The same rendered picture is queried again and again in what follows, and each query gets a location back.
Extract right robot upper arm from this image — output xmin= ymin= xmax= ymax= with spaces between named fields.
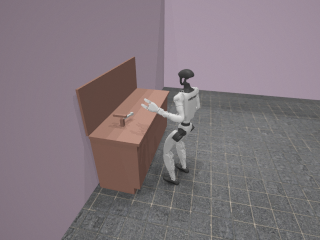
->
xmin=192 ymin=87 xmax=201 ymax=111

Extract robot left hand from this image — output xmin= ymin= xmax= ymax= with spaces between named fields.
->
xmin=141 ymin=98 xmax=159 ymax=112

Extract tap lever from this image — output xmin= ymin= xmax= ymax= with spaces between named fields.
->
xmin=124 ymin=112 xmax=134 ymax=119

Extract robot left shin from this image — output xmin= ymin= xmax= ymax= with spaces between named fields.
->
xmin=163 ymin=154 xmax=176 ymax=181

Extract left robot forearm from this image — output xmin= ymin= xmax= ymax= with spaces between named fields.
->
xmin=156 ymin=107 xmax=183 ymax=123

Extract robot right foot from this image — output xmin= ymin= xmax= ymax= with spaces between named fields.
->
xmin=175 ymin=163 xmax=189 ymax=173

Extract left robot upper arm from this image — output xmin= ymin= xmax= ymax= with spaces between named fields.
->
xmin=173 ymin=93 xmax=185 ymax=123

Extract counter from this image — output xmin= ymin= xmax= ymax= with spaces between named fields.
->
xmin=75 ymin=56 xmax=170 ymax=195

